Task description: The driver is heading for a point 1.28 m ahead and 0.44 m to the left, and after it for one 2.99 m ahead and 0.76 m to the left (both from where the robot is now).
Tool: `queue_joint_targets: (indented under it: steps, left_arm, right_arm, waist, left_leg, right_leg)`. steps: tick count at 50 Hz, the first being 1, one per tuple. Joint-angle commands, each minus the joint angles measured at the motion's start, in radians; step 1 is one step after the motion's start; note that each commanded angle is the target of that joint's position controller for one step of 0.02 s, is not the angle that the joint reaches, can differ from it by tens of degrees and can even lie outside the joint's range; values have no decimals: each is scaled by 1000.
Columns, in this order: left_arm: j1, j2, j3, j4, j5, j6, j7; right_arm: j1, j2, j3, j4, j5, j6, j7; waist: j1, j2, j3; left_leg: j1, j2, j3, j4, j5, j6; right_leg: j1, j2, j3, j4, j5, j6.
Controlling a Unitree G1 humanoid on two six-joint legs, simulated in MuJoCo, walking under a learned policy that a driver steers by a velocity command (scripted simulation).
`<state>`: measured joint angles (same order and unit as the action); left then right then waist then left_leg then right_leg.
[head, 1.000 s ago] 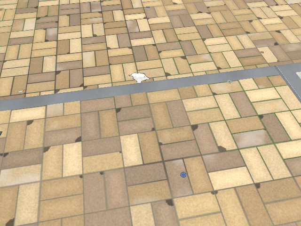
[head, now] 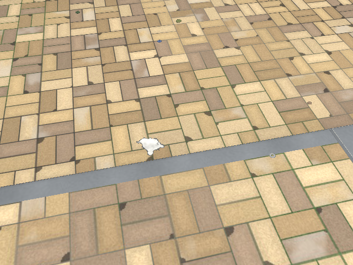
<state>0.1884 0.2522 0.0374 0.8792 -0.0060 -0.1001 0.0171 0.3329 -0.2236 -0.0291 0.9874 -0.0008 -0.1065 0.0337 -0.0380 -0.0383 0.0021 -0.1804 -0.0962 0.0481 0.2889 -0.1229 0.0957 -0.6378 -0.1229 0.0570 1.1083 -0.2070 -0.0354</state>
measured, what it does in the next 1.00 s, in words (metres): walks ahead, turning left: right foot, then left foot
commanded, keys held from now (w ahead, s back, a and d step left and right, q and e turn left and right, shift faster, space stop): w+q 1.00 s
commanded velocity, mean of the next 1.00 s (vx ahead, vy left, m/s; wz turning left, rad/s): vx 0.50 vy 0.00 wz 0.51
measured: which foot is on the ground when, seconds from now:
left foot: down 0.00-0.28, up 0.30-0.80, down 0.82-1.00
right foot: up 0.00-0.24, down 0.26-0.84, up 0.86-1.00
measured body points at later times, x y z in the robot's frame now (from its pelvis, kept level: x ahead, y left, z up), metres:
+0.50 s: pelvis +0.26 -0.05 +0.00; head +0.27 -0.06 +0.45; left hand +0.24 +0.21 -0.12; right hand +0.43 -0.28 -0.12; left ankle +0.26 +0.11 -0.65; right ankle +0.27 -0.16 -0.74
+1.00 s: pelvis +0.48 +0.12 -0.01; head +0.49 +0.13 +0.44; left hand +0.44 +0.39 -0.14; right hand +0.65 -0.08 -0.15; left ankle +0.49 +0.20 -0.74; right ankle +0.52 -0.06 -0.65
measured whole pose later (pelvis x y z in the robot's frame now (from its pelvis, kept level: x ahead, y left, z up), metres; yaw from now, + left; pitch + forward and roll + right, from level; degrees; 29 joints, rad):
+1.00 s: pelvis +0.48 +0.12 -0.01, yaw +34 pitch +0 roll +0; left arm 0.23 0.24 0.01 0.87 0.09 -0.11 -0.01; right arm 0.34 -0.24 -0.05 0.94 -0.04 -0.12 0.03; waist -0.03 -0.01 0.00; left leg -0.31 -0.12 -0.03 0.48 -0.17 0.11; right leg -0.44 -0.10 0.06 1.18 -0.37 -0.04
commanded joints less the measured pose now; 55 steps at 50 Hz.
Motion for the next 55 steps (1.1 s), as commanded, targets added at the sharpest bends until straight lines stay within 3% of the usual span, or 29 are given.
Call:
queue_joint_targets:
  steps: [1, 8, 10, 12, 13, 14, 15, 16, 17, 18, 22, 23, 24, 26, 31, 35, 38, 40, 41, 42, 43, 44, 45, 46, 47, 49, 50, 52, 55]
  left_arm:
    - [9, 43, 11, -56, 12, -1, 9]
    - [-229, 57, 7, -124, -14, -22, -18]
    - [-216, 89, 17, -130, -16, -33, -25]
    - [-100, 124, 37, -102, -15, -43, -23]
    - [48, 172, 57, -72, -3, -50, -16]
    - [209, 252, 78, -53, 8, -46, -7]
    - [244, 282, 84, -40, 16, -35, -15]
    - [174, 163, 56, -69, 16, -39, -19]
    - [117, 109, 41, -82, 8, -38, -21]
    - [51, 97, 35, -87, 9, -35, -25]
    - [31, 80, 36, -55, 16, -35, -25]
    - [96, -46, -3, -65, 105, -53, -3]
    - [142, -37, -5, -37, 112, -55, -2]
    - [159, 5, -8, -21, 99, -52, -10]
    - [223, 51, -18, 34, 97, -41, -31]
    - [228, 78, -17, 61, 96, -44, -31]
    - [270, 116, 3, 81, 87, -26, -17]
    - [267, 152, 20, 81, 90, -15, -8]
    - [292, 146, 18, 79, 98, -16, -11]
    - [360, 67, -7, 69, 131, -26, -18]
    - [390, -33, -52, 7, 150, -41, -55]
    - [206, 43, -27, 2, 78, -31, -85]
    - [68, 46, -21, -42, 58, -32, -83]
    - [17, 84, -8, -58, 74, -36, -56]
    - [40, 72, -8, -75, 97, -34, -29]
    - [81, -20, -30, -80, 97, -16, -8]
    - [84, -20, -33, -87, 91, -5, -7]
    - [81, 19, -28, -92, 79, 7, -9]
    - [-41, -11, -50, -122, 80, 32, -26]
  right_arm:
    - [-42, -141, -25, -69, 4, -13, -23]
    - [87, -171, -40, -56, 30, 12, -44]
    - [85, -177, -46, -61, 30, 21, -50]
    - [64, -166, -46, -75, 25, 31, -53]
    - [38, -124, -33, -98, 18, 29, -50]
    - [41, -54, -14, -136, 8, 22, -50]
    - [132, -21, -1, -171, 35, 5, -47]
    - [123, -134, -27, -148, 52, 5, -50]
    - [55, -160, -38, -156, 50, 11, -48]
    - [31, -139, -39, -159, 41, 18, -50]
    - [8, -82, -47, -187, 33, 54, -36]
    - [72, 33, 12, -129, -111, 22, 23]
    - [22, 13, -2, -133, -97, 8, 45]
    - [-107, -43, -11, -159, -58, -2, 69]
    - [-239, -30, 19, -200, -57, 23, 79]
    - [-288, -54, 14, -227, -55, 35, 66]
    - [-320, -66, 4, -243, -56, 34, 55]
    - [-275, -95, -14, -242, -39, 19, 43]
    - [-180, -137, -37, -220, -29, 3, 25]
    - [19, -193, -64, -171, -38, -2, -5]
    - [264, -250, -75, -115, -35, 10, -24]
    - [375, -230, -74, -42, -58, 7, -16]
    - [301, -243, -90, -34, -60, -13, -14]
    - [177, -194, -78, -47, -36, -22, -15]
    - [119, -120, -47, -55, -25, -28, -11]
    - [-13, -39, -12, -94, -34, -31, 3]
    - [-45, -34, -6, -111, -36, -35, 6]
    - [-71, -77, -10, -135, -47, -45, 13]
    - [37, -96, -15, -89, -62, -46, 35]
  waist:
    - [48, 71, 59]
    - [-31, 106, 51]
    - [-9, 120, 39]
    - [58, 133, -6]
    - [125, 98, -109]
    - [167, -78, -258]
    - [115, -376, -328]
    - [113, -202, -232]
    - [106, -101, -136]
    - [75, -32, -88]
    - [34, -59, -13]
    - [62, -40, -30]
    - [69, -22, 26]
    - [80, -25, 39]
    - [80, -22, 59]
    - [63, -28, 86]
    - [68, -32, 95]
    - [20, -42, 59]
    - [-13, -30, -14]
    - [-32, 66, -200]
    - [-86, 223, -457]
    - [-181, 80, -320]
    - [-171, 63, -91]
    - [-123, 100, -13]
    - [-54, 128, -33]
    - [56, 91, -5]
    - [76, 76, 7]
    - [80, 75, 23]
    - [23, 70, 52]
  left_leg:
    - [-118, 263, -246, -199, 36, 174]
    - [-8, 272, -286, -94, -31, 124]
    - [33, 293, -336, -37, -66, 107]
    - [23, 262, -348, 80, -17, 78]
    - [-60, 196, -309, 279, 11, 47]
    - [-287, 85, -180, 616, -180, -7]
    - [-573, 24, -145, 873, -468, -27]
    - [-638, 96, -225, 1002, -400, -27]
    - [-634, 133, -208, 1011, -304, -26]
    - [-584, 168, -193, 979, -224, -37]
    - [-516, 216, -154, 900, -98, -59]
    - [-554, 193, -167, 897, -5, -49]
    - [-627, 196, -189, 845, 34, -41]
    - [-669, 204, -156, 728, 114, -42]
    - [-583, 201, -72, 509, 231, -46]
    - [-530, 182, -65, 414, 179, -9]
    - [-500, 137, -29, 342, 34, 11]
    - [-329, 61, 31, 277, 28, 40]
    - [-111, 8, 54, 286, 96, 74]
    - [311, 56, -57, 432, 296, 171]
    - [754, 297, -556, 259, 176, 369]
    - [731, 361, -755, 78, 83, 318]
    - [550, 334, -655, 21, -68, 225]
    - [337, 297, -577, 6, -110, 211]
    - [199, 274, -528, 2, -77, 219]
    - [-92, 254, -471, -65, -37, 215]
    - [-151, 244, -457, -99, -65, 215]
    - [-246, 213, -408, -123, -97, 201]
    - [-263, 191, -339, -111, 7, 179]
  right_leg:
    - [0, -18, -1, -198, 151, 35]
    - [116, 71, -6, -575, 248, 66]
    - [174, 77, 8, -634, 190, 53]
    - [337, 89, -12, -681, 104, 25]
    - [556, 21, 45, -676, 87, -22]
    - [859, -185, 277, -696, 18, -91]
    - [1016, -342, 691, -809, -141, -211]
    - [920, -310, 638, -824, -197, -189]
    - [794, -266, 444, -825, -120, -145]
    - [680, -213, 326, -854, -24, -123]
    - [534, -130, 67, -935, 228, -124]
    - [601, -159, 86, -956, 184, -211]
    - [620, -168, 53, -976, 185, -216]
    - [638, -154, -36, -998, 239, -210]
    - [621, -155, -199, -1007, 445, -191]
    - [701, -183, -252, -988, 459, -161]
    - [827, -210, -282, -921, 567, -152]
    - [812, -197, -338, -776, 825, -132]
    - [716, -149, -373, -613, 896, -97]
    - [440, -100, -378, -328, 690, -18]
    - [105, 45, -280, -80, -82, 60]
    - [-86, 134, -109, 127, -340, 36]
    - [-217, 87, 5, 180, -296, 4]
    - [-179, 41, 28, 193, -235, -4]
    - [-85, 25, 48, 171, -196, -19]
    - [91, -3, 54, 110, -142, -26]
    - [98, 6, 41, 81, -127, -22]
    - [112, 14, 7, -23, -36, 6]
    - [134, 12, -48, -295, 161, 47]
